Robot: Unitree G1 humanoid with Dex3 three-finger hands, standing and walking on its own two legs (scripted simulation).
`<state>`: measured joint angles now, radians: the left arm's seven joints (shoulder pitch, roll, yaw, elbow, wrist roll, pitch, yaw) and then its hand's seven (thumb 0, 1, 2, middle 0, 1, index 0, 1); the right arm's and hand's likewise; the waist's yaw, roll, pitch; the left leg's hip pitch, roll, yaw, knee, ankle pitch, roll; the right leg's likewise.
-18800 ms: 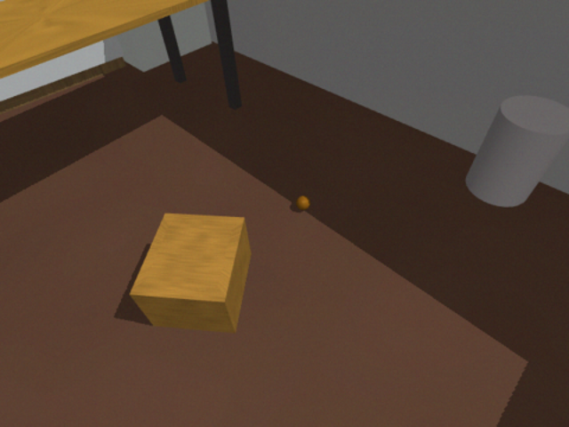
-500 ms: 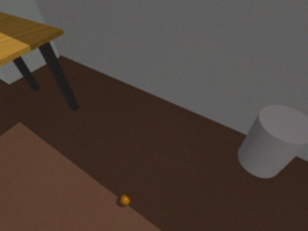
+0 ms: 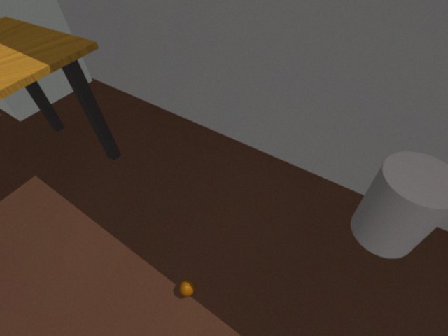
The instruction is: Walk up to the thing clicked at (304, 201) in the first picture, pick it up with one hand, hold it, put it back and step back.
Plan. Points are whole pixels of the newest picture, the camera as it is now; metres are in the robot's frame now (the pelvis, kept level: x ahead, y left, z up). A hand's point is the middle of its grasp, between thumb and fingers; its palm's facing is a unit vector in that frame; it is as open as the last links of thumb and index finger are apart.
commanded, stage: stand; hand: left
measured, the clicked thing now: (187, 287) +0.45 +0.23 -0.75
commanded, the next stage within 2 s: walk up in 0.62 s
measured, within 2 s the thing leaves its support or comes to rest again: neither
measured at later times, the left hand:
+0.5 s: hand out of the picture +0.07 +0.26 -0.16, palm faces -0.02 -0.94 -0.35, open 7.3 cm
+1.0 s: hand out of the picture +0.06 +0.30 -0.18, palm faces -0.04 -0.92 -0.39, open 7.3 cm
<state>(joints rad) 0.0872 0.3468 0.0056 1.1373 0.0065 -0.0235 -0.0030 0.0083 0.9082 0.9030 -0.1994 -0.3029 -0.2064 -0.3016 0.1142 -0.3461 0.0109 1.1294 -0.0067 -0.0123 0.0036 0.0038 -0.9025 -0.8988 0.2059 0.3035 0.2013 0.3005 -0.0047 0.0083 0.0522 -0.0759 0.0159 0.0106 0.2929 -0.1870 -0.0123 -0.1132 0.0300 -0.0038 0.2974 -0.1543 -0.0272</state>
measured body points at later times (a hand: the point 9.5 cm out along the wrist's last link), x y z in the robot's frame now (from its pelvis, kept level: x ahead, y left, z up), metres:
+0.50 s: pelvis +0.00 +0.00 +0.00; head +0.02 +0.00 +0.45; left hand +0.07 +0.31 -0.13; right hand +0.08 -0.30 -0.14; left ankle -0.02 +0.13 -0.75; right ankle +0.01 -0.10 -0.75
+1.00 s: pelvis -0.07 +0.04 -0.03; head +0.00 +0.05 +0.42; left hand +0.07 +0.35 -0.15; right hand +0.01 -0.29 -0.14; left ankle -0.11 +0.16 -0.73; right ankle +0.01 -0.10 -0.75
